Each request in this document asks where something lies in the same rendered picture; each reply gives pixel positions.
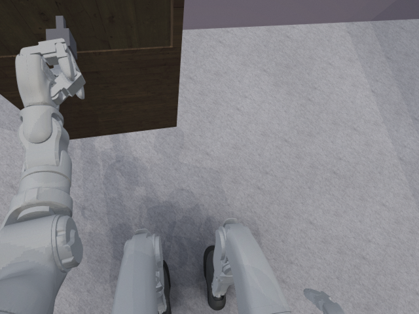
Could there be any cabinet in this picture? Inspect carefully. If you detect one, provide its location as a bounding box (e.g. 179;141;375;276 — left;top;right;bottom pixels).
0;0;185;140

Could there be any handle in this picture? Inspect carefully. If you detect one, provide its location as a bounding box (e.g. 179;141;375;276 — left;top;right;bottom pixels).
46;16;77;60

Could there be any robot right thigh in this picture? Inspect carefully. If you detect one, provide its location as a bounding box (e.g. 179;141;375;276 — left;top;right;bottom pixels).
215;223;291;314

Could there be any robot left forearm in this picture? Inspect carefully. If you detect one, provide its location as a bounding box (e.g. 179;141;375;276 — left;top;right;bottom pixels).
0;105;73;231

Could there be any robot left hand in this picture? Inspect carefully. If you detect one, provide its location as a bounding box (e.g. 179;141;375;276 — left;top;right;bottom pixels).
15;38;86;111

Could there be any robot right hand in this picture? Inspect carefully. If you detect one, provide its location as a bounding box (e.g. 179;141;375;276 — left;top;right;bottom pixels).
304;288;346;314

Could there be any robot left foot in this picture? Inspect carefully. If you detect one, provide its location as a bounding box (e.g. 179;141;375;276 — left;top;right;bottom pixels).
158;260;172;314

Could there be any drawer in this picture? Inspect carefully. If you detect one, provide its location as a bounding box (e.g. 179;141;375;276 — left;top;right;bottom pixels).
0;0;171;56

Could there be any left robot upper arm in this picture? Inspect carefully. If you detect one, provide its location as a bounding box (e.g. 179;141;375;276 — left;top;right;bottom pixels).
0;214;83;314

